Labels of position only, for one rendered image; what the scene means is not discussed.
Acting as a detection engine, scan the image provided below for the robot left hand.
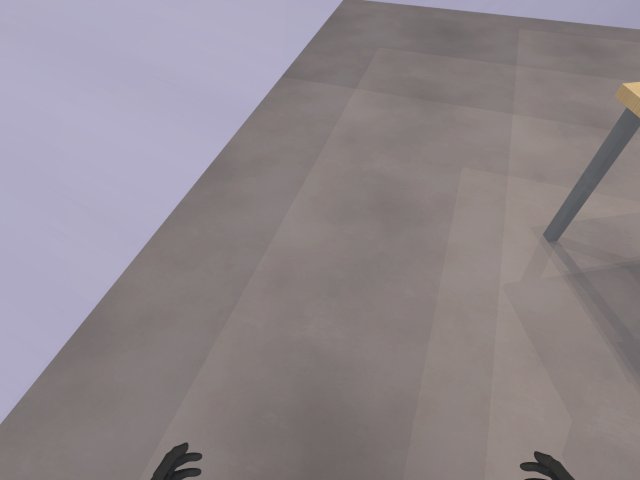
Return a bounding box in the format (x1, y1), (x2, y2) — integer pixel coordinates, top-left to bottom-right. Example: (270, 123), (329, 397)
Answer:
(151, 442), (202, 480)

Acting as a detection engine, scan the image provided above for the robot right hand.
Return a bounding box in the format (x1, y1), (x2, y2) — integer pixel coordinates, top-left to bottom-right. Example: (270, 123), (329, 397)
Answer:
(520, 451), (575, 480)

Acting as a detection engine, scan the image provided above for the table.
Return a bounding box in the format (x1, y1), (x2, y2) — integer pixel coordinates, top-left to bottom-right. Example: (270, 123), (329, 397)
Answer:
(543, 82), (640, 242)

